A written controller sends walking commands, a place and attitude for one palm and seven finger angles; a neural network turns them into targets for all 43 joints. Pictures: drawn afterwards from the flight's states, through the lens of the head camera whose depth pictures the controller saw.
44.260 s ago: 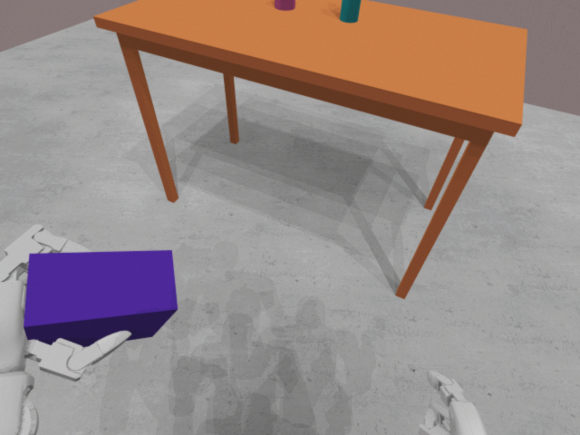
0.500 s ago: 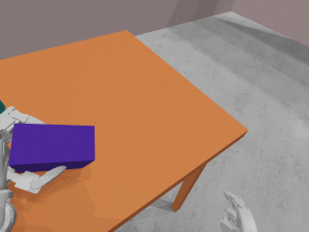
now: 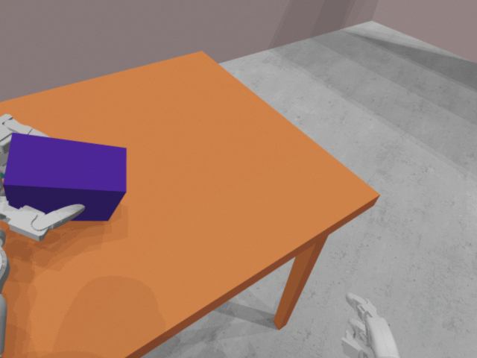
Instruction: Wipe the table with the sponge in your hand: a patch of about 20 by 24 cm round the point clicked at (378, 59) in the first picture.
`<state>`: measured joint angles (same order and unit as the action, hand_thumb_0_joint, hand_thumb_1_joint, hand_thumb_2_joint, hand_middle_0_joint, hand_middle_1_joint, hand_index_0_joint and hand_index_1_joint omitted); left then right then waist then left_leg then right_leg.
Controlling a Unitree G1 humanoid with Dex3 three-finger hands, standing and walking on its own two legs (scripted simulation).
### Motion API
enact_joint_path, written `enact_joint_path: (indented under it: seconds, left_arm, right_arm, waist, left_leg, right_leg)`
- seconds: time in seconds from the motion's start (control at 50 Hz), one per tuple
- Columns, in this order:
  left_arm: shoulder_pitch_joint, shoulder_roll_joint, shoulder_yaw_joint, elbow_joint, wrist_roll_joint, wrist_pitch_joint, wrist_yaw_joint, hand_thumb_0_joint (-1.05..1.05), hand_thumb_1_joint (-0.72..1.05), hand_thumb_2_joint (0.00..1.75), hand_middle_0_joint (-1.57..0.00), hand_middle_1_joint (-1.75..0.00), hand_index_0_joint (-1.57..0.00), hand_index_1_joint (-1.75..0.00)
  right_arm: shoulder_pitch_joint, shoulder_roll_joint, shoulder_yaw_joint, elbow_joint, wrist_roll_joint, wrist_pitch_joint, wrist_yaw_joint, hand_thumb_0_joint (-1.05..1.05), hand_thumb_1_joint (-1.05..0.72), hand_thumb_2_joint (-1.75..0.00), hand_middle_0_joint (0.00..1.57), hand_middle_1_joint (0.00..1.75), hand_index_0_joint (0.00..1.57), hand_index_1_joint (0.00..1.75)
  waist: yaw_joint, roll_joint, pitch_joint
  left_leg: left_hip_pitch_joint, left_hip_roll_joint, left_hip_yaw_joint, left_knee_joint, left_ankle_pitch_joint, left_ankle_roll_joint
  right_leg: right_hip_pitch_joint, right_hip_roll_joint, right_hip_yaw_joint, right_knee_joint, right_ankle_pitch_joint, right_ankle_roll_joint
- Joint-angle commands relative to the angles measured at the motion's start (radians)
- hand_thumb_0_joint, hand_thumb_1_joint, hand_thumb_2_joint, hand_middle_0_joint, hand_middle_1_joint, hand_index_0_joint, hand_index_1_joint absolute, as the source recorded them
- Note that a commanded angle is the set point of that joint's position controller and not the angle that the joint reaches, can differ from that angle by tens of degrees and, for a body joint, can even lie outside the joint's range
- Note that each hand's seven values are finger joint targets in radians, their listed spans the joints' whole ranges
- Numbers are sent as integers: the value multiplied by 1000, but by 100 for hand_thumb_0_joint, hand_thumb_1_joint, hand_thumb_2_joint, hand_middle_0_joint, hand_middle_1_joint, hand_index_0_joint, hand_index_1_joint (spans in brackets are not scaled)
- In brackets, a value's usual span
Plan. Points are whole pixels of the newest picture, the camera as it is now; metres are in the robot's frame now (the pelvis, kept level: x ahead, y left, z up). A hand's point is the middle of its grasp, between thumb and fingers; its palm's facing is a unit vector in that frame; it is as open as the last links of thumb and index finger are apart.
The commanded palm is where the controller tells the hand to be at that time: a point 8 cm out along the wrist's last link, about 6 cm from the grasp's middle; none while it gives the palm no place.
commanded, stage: turn the palm down, sponge in hand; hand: left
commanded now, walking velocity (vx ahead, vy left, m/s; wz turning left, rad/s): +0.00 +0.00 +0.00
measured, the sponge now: (85, 185) +0.28 +0.25 +0.17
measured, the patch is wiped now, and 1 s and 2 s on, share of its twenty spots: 0.15 0.15 0.15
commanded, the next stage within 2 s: none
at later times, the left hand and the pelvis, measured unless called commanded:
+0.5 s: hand (74, 206) +0.23 +0.24 +0.19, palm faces +0.33 -0.57 -0.75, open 10.5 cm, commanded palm +0.18 +0.27 +0.23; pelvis +0.00 -0.05 -0.01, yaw +1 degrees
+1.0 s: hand (49, 190) +0.24 +0.26 +0.21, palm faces +0.33 -0.33 -0.89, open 10.5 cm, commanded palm +0.19 +0.27 +0.27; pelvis +0.00 -0.03 -0.01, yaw +0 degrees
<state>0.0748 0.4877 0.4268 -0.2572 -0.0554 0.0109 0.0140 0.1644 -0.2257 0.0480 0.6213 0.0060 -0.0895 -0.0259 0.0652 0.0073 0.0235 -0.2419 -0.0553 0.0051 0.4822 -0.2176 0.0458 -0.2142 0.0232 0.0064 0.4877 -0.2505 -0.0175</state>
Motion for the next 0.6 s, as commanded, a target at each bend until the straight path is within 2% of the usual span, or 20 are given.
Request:
enact_joint_path:
  seconds: [0.0,0.02,0.04,0.08,0.12,0.14,0.2,0.22,0.24,0.3,0.32,0.34,0.36,0.4,0.42,0.44,0.48,0.52,0.54,0.58]
  left_arm:
    - [96,190,37,-350,68,41,-34,0,10,130,-120,-160,-120,-160]
    - [45,245,100,-378,59,39,-17,0,10,130,-120,-160,-120,-160]
    - [45,236,109,-407,55,16,-5,0,10,130,-120,-160,-120,-160]
    - [68,266,160,-410,38,-20,15,0,10,130,-120,-160,-120,-160]
    - [-21,333,205,-353,55,2,43,0,10,130,-120,-160,-120,-160]
    - [-35,280,149,-349,65,11,51,0,10,130,-120,-160,-120,-160]
    - [-59,328,128,-297,92,87,38,0,10,130,-120,-160,-120,-160]
    - [-95,361,139,-254,112,123,36,0,10,130,-120,-160,-120,-160]
    - [-133,305,63,-273,122,131,25,0,10,130,-120,-160,-120,-160]
    - [-149,370,45,-317,165,151,-24,0,10,130,-120,-160,-120,-160]
    - [-207,376,41,-315,179,156,-29,0,10,130,-120,-160,-120,-160]
    - [-201,361,31,-343,183,143,-30,0,10,130,-120,-160,-120,-160]
    - [-158,388,49,-313,195,141,-39,0,10,130,-120,-160,-120,-160]
    - [-138,441,88,-315,199,145,-61,0,10,130,-120,-160,-120,-160]
    - [-129,490,144,-248,206,163,-57,0,10,130,-120,-160,-120,-160]
    - [-144,438,100,-272,198,166,-60,0,10,130,-120,-160,-120,-160]
    - [-82,493,157,-269,197,181,-58,0,10,130,-120,-160,-120,-160]
    - [-79,544,202,-257,220,210,-39,0,10,130,-120,-160,-120,-160]
    - [-100,486,146,-293,219,213,-35,0,10,130,-120,-160,-120,-160]
    - [-46,517,170,-307,228,228,-34,0,10,130,-120,-160,-120,-160]
  right_arm:
    - [-183,-153,-61,-222,-3,-41,-5,0,-90,-90,20,30,20,30]
    - [-220,-158,-53,-238,6,-29,-7,0,-90,-90,20,30,20,30]
    - [-212,-137,-51,-241,-5,-31,-18,0,-90,-90,20,30,20,30]
    - [-193,-142,-60,-232,-10,-29,-35,0,-90,-90,20,30,20,30]
    - [-209,-150,-55,-222,3,-18,-45,0,-90,-90,20,30,20,30]
    - [-186,-132,-54,-220,-1,-19,-52,0,-90,-90,20,30,20,30]
    - [-161,-157,-58,-211,9,-9,-78,0,-90,-90,20,30,20,30]
    - [-194,-162,-52,-209,24,-6,-82,0,-90,-90,20,30,20,30]
    - [-185,-145,-43,-217,20,-8,-89,0,-90,-90,20,30,20,30]
    - [-176,-151,-49,-227,22,-14,-109,0,-90,-90,20,30,20,30]
    - [-227,-142,-39,-229,39,-22,-110,0,-90,-90,20,30,20,30]
    - [-200,-129,-41,-230,28,-27,-115,0,-90,-90,20,30,20,30]
    - [-175,-136,-47,-221,26,-29,-119,0,-90,-90,20,30,20,30]
    - [-173,-139,-49,-227,28,-28,-122,0,-90,-90,20,30,20,30]
    - [-210,-137,-43,-217,42,-33,-118,0,-90,-90,20,30,20,30]
    - [-192,-128,-43,-227,35,-29,-117,0,-90,-90,20,30,20,30]
    - [-170,-137,-51,-226,36,-19,-111,0,-90,-90,20,30,20,30]
    - [-214,-136,-45,-222,50,-14,-102,0,-90,-90,20,30,20,30]
    - [-191,-132,-49,-233,42,-8,-100,0,-90,-90,20,30,20,30]
    - [-174,-142,-56,-232,43,-2,-99,0,-90,-90,20,30,20,30]
  waist:
    - [21,67,-175]
    - [20,54,-200]
    - [19,36,-167]
    - [13,2,-198]
    - [11,88,-177]
    - [4,86,-160]
    - [-5,72,-152]
    - [-4,107,-145]
    - [-11,87,-118]
    - [-15,48,-159]
    - [-11,98,-163]
    - [-7,74,-157]
    - [-8,23,-158]
    - [6,5,-175]
    - [29,35,-152]
    - [17,20,-148]
    - [31,-6,-193]
    - [53,48,-190]
    - [35,43,-187]
    - [36,2,-220]
  left_leg:
    - [81,63,-41,-83,131,-47]
    - [61,57,-45,-77,24,-38]
    - [46,54,-48,-73,41,-38]
    - [53,51,-33,-38,42,-29]
    - [25,43,-28,-17,-56,-30]
    - [18,40,-24,-10,-20,-29]
    - [13,35,-9,18,-5,-21]
    - [6,30,-10,26,-63,-21]
    - [1,30,-12,31,-41,-19]
    - [20,30,-2,54,3,-9]
    - [32,23,3,66,-27,-12]
    - [23,31,-6,75,7,-13]
    - [15,33,-2,81,26,-12]
    - [-13,38,-4,91,42,-14]
    - [-31,35,1,104,28,-24]
    - [-58,44,-9,114,38,-31]
    - [-87,49,-16,126,58,-36]
    - [-86,41,-7,142,76,-39]
    - [-98,52,-13,148,81,-44]
    - [-107,56,-18,160,92,-43]
  right_leg:
    - [-18,12,-81,12,129,-29]
    - [-33,18,-64,18,71,-24]
    - [-33,11,-73,15,75,-28]
    - [-52,12,-72,18,57,-14]
    - [-98,6,-43,20,-12,-11]
    - [-82,-5,-51,15,12,-15]
    - [-85,-21,-29,1,6,-4]
    - [-115,-21,-8,-6,-50,-4]
    - [-99,-33,-3,-18,-37,-7]
    - [-87,-42,20,-25,-28,7]
    - [-109,-42,48,-31,-78,3]
    - [-83,-53,55,-37,-47,-1]
    - [-73,-53,62,-38,-25,7]
    - [-38,-73,88,-32,2,19]
    - [-40,-75,127,-49,-47,12]
    - [-7,-105,141,-44,24,24]
    - [44,-127,160,-16,125,43]
    - [30,-124,181,-14,122,32]
    - [40,-142,175,-5,179,40]
    - [62,-153,190,18,253,55]
